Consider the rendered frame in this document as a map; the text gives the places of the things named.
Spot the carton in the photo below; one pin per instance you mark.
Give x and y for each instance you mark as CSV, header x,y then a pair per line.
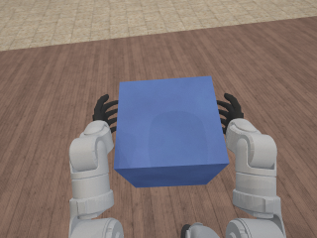
x,y
169,132

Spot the robot right upper arm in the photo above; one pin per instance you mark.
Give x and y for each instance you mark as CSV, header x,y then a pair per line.
x,y
252,228

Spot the robot right forearm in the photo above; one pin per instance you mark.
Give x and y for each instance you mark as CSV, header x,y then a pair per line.
x,y
255,167

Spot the left robot hand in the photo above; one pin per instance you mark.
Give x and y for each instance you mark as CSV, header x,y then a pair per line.
x,y
100,113

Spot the right robot foot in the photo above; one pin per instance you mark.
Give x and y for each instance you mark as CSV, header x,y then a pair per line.
x,y
183,230

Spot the robot right thigh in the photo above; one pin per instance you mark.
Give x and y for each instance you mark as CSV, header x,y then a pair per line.
x,y
200,231

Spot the robot left forearm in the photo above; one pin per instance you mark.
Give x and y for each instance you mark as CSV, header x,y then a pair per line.
x,y
89,168

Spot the right robot hand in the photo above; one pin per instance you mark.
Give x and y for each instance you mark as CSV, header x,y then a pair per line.
x,y
235,110

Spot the robot left upper arm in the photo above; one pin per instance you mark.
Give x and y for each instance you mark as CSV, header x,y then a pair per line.
x,y
98,228

